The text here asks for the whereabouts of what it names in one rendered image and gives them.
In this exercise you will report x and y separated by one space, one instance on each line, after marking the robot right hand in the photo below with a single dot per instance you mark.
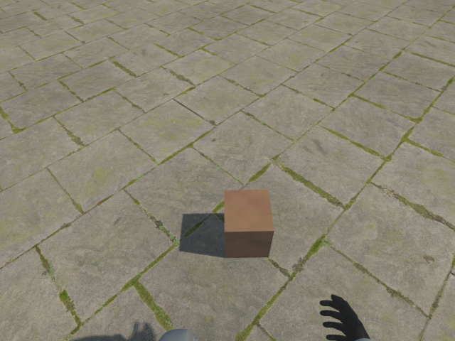
351 326

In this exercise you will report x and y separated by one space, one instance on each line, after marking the carton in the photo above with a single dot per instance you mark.
249 226

